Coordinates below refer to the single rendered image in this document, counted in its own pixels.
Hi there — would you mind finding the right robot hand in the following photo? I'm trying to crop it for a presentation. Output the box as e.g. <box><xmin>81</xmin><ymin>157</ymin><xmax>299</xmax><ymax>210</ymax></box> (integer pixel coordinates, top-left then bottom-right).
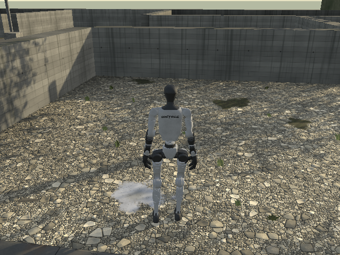
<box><xmin>185</xmin><ymin>156</ymin><xmax>198</xmax><ymax>170</ymax></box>

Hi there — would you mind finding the right robot forearm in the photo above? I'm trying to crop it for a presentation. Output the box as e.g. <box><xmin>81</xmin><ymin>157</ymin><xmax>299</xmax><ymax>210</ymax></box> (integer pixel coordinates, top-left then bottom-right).
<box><xmin>188</xmin><ymin>130</ymin><xmax>197</xmax><ymax>157</ymax></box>

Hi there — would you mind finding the left robot forearm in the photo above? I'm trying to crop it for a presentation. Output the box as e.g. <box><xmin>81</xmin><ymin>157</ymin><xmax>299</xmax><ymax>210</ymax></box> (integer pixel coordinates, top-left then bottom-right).
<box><xmin>143</xmin><ymin>130</ymin><xmax>153</xmax><ymax>156</ymax></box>

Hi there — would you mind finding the left robot hand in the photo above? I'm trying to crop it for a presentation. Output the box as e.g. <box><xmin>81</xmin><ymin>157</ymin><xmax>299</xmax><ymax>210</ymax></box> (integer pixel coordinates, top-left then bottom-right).
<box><xmin>142</xmin><ymin>154</ymin><xmax>154</xmax><ymax>169</ymax></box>

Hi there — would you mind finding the right robot upper arm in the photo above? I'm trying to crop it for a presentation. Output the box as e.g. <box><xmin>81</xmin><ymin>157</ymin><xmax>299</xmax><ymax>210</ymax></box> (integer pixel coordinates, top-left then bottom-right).
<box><xmin>182</xmin><ymin>107</ymin><xmax>193</xmax><ymax>138</ymax></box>

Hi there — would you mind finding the right robot foot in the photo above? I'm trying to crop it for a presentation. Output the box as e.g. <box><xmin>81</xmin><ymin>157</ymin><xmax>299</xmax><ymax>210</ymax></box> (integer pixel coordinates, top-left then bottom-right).
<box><xmin>174</xmin><ymin>208</ymin><xmax>182</xmax><ymax>221</ymax></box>

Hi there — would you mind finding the left robot shin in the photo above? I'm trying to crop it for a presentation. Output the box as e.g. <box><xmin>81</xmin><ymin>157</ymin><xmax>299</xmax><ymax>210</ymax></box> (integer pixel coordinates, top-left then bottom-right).
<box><xmin>152</xmin><ymin>179</ymin><xmax>160</xmax><ymax>216</ymax></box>

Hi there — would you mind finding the left robot upper arm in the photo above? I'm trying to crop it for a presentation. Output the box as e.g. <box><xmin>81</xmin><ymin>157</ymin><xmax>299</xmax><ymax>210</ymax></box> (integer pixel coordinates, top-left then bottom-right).
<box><xmin>147</xmin><ymin>107</ymin><xmax>159</xmax><ymax>137</ymax></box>

